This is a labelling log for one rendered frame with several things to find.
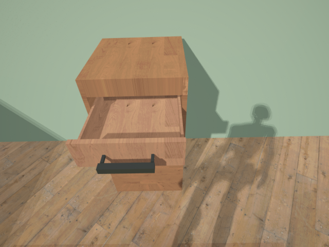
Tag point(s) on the drawer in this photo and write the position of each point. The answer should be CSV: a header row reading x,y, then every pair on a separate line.
x,y
128,129

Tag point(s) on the handle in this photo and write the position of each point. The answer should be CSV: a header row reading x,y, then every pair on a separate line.
x,y
115,168

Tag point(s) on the cabinet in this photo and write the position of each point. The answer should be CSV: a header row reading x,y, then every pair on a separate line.
x,y
146,66

